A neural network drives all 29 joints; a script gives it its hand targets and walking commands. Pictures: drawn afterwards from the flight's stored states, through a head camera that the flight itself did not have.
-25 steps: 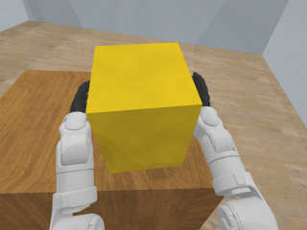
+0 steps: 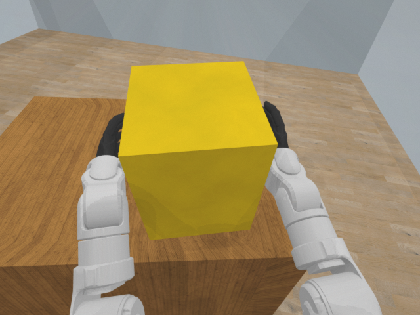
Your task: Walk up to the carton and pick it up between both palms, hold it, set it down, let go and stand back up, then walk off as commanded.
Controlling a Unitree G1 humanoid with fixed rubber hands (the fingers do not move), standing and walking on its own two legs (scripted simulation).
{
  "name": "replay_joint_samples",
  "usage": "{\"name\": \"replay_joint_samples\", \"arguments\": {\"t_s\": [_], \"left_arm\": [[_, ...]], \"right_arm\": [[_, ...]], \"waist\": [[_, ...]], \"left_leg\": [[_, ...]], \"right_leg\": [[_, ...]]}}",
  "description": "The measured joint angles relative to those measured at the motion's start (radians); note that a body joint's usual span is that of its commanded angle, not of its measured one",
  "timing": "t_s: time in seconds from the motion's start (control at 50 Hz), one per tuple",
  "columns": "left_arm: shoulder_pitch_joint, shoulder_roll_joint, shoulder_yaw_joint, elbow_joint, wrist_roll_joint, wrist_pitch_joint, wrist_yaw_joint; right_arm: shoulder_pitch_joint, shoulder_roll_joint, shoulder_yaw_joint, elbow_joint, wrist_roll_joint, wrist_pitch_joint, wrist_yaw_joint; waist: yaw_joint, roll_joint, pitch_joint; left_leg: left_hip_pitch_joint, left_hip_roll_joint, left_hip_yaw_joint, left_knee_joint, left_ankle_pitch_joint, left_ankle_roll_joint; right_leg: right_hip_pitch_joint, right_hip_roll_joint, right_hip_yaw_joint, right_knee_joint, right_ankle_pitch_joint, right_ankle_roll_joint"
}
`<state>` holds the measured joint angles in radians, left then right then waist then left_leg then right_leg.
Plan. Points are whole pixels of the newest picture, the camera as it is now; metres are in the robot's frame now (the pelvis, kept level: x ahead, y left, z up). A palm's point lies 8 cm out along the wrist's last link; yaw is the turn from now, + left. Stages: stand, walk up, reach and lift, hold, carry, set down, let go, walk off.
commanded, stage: hold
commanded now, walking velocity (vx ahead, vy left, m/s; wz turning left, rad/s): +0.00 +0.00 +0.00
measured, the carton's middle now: (195, 153) +0.37 +0.00 +0.15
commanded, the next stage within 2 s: none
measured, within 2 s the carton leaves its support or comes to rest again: neither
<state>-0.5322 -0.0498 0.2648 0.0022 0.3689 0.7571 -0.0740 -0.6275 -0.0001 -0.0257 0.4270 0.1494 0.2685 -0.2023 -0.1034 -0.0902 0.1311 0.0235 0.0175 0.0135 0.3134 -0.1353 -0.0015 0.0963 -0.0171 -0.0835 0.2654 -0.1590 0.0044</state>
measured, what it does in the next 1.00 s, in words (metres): stands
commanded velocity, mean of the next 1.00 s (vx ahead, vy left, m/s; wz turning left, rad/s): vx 0.00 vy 0.00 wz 0.00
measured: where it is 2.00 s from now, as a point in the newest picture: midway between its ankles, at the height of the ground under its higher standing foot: outside the picture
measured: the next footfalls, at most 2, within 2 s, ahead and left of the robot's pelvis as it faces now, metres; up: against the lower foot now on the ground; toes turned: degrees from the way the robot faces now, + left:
none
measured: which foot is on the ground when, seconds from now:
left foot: down 0.00-1.00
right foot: down 0.00-1.00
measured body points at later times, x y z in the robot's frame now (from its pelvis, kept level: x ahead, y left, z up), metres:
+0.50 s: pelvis +0.00 +0.00 +0.00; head -0.03 +0.03 +0.45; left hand +0.38 +0.15 +0.17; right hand +0.38 -0.14 +0.19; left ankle +0.04 +0.12 -0.75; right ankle +0.01 -0.12 -0.75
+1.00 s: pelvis +0.00 +0.00 +0.00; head -0.03 +0.04 +0.45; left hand +0.37 +0.15 +0.17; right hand +0.37 -0.14 +0.18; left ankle +0.04 +0.12 -0.75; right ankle +0.01 -0.12 -0.75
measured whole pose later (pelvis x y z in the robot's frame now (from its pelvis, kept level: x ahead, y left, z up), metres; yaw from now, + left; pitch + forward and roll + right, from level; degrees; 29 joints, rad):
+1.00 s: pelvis +0.00 +0.00 +0.00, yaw +0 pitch -11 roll -1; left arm -0.55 -0.05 0.27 0.03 0.38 0.76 -0.07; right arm -0.64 0.00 -0.04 0.45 0.14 0.27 -0.19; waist -0.10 -0.09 0.13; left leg 0.02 0.01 0.02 0.31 -0.13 0.00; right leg 0.09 -0.02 -0.08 0.26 -0.15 0.01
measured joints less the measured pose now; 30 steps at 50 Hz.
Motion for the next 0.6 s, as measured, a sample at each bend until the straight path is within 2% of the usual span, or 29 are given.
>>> {"name": "replay_joint_samples", "arguments": {"t_s": [0.2, 0.3, 0.4, 0.6], "left_arm": [[-0.026, -0.002, 0.014, 0.03, 0.012, 0.003, -0.003], [-0.015, 0.006, 0.013, 0.017, -0.007, -0.008, -0.001], [-0.055, 0.013, 0.025, 0.072, -0.003, -0.019, -0.007], [-0.017, 0.012, 0.011, 0.033, -0.005, -0.017, -0.008]], "right_arm": [[-0.027, -0.001, -0.009, 0.041, -0.015, 0.0, 0.008], [-0.017, 0.01, -0.012, 0.02, -0.018, -0.008, 0.004], [-0.047, 0.017, -0.041, 0.056, -0.04, -0.009, 0.009], [-0.016, 0.008, -0.008, 0.023, -0.008, -0.007, -0.001]], "waist": [[0.009, 0.004, 0.005], [0.005, 0.002, -0.001], [0.006, -0.002, -0.006], [-0.002, 0.003, -0.013]], "left_leg": [[0.002, 0.002, 0.001, -0.009, 0.01, -0.002], [-0.012, 0.003, -0.007, -0.007, 0.013, -0.005], [-0.019, 0.001, -0.008, -0.011, 0.018, -0.003], [-0.005, -0.002, -0.002, -0.009, 0.006, 0.001]], "right_leg": [[-0.003, 0.003, 0.0, 0.001, 0.004, -0.004], [-0.012, 0.004, -0.008, 0.001, 0.006, -0.006], [-0.023, 0.002, -0.01, 0.005, 0.006, -0.006], [-0.002, 0.0, -0.005, -0.01, 0.005, 0.0]]}}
